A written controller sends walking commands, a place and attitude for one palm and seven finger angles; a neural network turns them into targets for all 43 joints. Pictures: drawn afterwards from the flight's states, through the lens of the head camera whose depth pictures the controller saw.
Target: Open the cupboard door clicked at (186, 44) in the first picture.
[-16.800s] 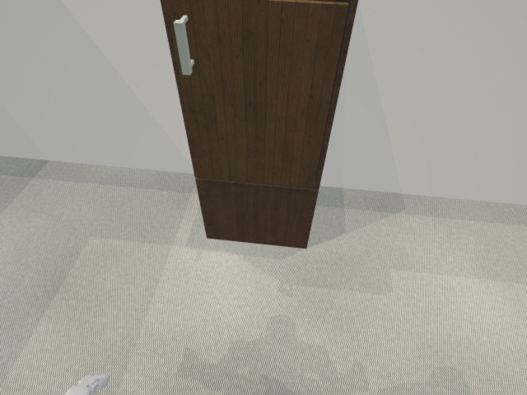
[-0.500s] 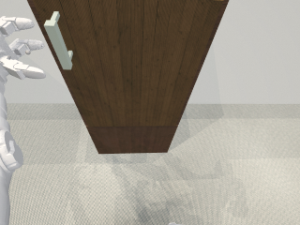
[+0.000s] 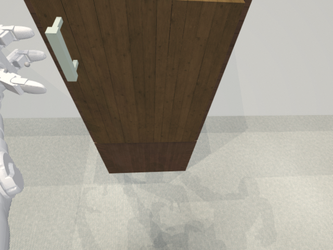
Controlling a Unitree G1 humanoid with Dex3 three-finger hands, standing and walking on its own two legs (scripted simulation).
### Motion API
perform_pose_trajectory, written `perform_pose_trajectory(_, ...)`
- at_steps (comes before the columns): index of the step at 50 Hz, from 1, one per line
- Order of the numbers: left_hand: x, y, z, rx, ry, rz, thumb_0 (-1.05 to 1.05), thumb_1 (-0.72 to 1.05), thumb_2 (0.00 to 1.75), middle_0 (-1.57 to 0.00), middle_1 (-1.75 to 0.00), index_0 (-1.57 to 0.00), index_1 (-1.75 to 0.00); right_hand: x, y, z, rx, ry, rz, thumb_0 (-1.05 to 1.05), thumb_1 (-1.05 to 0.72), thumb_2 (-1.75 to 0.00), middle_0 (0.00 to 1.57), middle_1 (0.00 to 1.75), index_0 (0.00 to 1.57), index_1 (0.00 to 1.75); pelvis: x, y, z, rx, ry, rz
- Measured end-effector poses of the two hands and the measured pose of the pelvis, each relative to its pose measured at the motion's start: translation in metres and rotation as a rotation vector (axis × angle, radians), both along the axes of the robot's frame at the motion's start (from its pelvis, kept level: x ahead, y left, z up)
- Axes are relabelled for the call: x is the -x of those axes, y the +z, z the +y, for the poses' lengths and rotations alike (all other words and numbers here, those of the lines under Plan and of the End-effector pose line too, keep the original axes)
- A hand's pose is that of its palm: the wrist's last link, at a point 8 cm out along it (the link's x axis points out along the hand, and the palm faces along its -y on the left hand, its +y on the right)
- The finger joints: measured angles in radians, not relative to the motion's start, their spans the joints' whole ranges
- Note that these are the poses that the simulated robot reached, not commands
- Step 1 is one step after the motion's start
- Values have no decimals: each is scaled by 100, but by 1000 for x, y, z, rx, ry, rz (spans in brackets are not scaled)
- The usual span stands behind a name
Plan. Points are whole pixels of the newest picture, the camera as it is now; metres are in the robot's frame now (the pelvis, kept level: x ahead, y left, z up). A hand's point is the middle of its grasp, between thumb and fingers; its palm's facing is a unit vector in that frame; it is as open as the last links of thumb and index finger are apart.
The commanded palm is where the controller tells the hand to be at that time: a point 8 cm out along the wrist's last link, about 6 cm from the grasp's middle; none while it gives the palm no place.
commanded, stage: slide the fingers in behind the handle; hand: left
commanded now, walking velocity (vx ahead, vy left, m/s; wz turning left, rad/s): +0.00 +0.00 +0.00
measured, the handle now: (65, 51) +0.53 +0.19 +0.16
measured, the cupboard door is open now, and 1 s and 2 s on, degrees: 0 0 0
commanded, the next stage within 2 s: close the thumb around the handle in 1.66 s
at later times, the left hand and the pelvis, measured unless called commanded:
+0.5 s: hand (41, 67) +0.48 +0.23 +0.17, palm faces -0.02 -1.00 +0.02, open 14.0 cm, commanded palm +0.46 +0.28 +0.16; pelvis +0.00 +0.00 +0.00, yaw +1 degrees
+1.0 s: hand (62, 65) +0.48 +0.19 +0.17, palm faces -0.03 -1.00 +0.01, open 14.0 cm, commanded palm +0.46 +0.25 +0.16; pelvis -0.01 -0.01 +0.00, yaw +0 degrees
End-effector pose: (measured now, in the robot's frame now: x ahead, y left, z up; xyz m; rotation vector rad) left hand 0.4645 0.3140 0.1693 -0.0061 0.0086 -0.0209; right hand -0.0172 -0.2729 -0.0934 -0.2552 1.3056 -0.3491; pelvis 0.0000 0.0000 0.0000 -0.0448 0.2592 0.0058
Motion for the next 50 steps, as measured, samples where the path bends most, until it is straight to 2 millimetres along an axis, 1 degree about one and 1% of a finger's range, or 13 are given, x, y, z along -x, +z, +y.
perform_pose_trajectory(6,4,-3,-2,2,2,2,-1,-50,30,-30,-120,-30,-120,-20,-1,3,-8,29,-48,1,-90,-89,21,30,20,30,-1,0,1,0,7,-9)
perform_pose_trajectory(10,6,-4,-7,-11,-3,-7,-1,-50,30,-30,-120,-30,-120,-32,-2,5,-12,47,-77,1,-90,-89,21,30,20,30,0,0,2,0,11,-13)
perform_pose_trajectory(17,4,-4,-19,17,-6,-15,-1,-50,30,-30,-120,-30,-120,-40,-2,5,-16,60,-110,1,-90,-89,21,30,20,30,2,0,1,-2,10,-20)
perform_pose_trajectory(22,6,-2,-25,-2,-4,-14,-1,-50,30,-30,-120,-30,-120,-37,-4,5,-25,57,-110,1,-90,-89,21,30,20,30,3,0,1,-3,10,-27)
perform_pose_trajectory(29,6,-6,-31,0,2,1,-1,-50,30,-30,-120,-30,-120,-25,-4,4,-25,45,-88,1,-90,-89,21,30,20,30,6,1,-1,-6,11,-31)
perform_pose_trajectory(33,6,-3,-39,-9,-10,-21,-1,-50,30,-30,-120,-30,-120,-17,-5,2,-25,41,-71,1,-90,-89,21,30,20,30,7,1,-2,-6,12,-33)
perform_pose_trajectory(38,2,-5,-50,19,-15,0,-1,-50,30,-30,-120,-30,-120,-11,-5,0,-23,29,-64,1,-90,-89,21,30,20,30,9,1,-3,-8,11,-34)
perform_pose_trajectory(45,-1,-5,-60,-3,-2,-12,-1,-50,30,-30,-120,-30,-120,-6,-5,-1,-28,17,-72,1,-90,-89,21,30,20,30,9,1,-5,-10,3,-34)
perform_pose_trajectory(50,0,-4,-68,8,-13,-17,-1,-50,30,-30,-120,-30,-120,-6,-6,0,-38,15,-75,1,-90,-89,21,30,20,30,8,2,-6,-12,1,-40)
